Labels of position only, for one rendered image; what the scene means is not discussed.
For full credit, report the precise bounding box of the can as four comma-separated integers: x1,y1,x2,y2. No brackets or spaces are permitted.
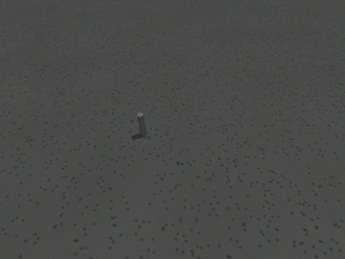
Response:
137,112,146,138

